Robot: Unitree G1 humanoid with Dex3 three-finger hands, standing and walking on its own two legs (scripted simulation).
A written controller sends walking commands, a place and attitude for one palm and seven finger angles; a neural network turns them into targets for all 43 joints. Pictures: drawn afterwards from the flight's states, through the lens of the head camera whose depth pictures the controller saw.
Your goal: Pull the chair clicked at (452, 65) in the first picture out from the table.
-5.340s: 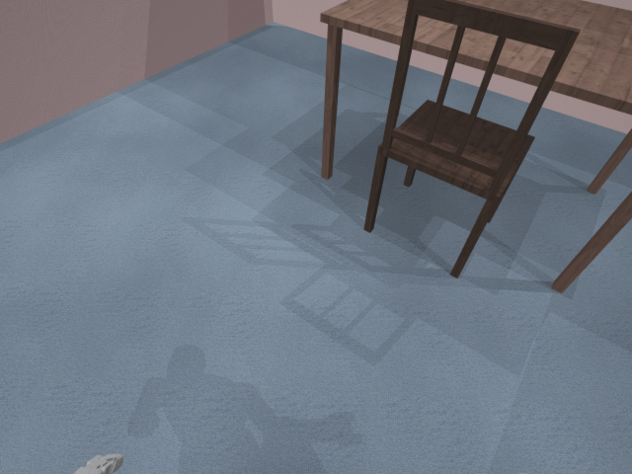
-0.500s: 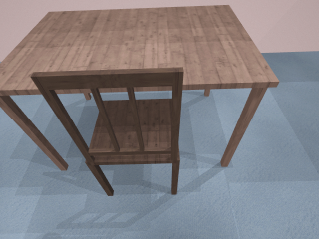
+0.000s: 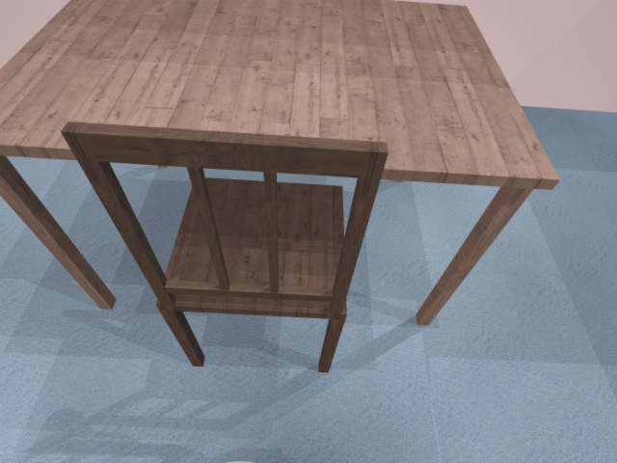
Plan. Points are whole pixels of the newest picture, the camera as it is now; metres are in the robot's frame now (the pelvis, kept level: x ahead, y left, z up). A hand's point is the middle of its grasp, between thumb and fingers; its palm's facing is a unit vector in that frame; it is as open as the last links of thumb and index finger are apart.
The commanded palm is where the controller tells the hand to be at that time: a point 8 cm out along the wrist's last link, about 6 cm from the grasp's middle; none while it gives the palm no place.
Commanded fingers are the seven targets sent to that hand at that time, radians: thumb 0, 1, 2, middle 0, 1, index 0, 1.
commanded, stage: come to a stop and stand still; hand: left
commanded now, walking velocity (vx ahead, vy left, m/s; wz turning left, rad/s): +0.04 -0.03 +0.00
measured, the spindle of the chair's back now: (212, 237) +0.46 +0.21 -0.07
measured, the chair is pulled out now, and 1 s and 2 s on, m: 0.00 0.00 0.00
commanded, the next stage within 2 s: look again from close up in 1.22 s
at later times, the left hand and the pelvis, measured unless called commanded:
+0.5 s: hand out of the picture -0.02 +0.11 -0.17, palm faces +0.04 -0.98 -0.17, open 7.4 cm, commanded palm none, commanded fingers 0.00 0.90 0.90 -0.20 -0.30 -0.20 -0.30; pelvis -0.01 -0.05 +0.00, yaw +0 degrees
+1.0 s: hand out of the picture +0.00 +0.10 -0.17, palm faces +0.07 -0.98 -0.18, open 7.4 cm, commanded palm none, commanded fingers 0.00 0.90 0.90 -0.20 -0.30 -0.20 -0.30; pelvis +0.02 -0.06 +0.00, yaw +0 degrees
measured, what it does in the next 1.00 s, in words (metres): steps on the spot: right foot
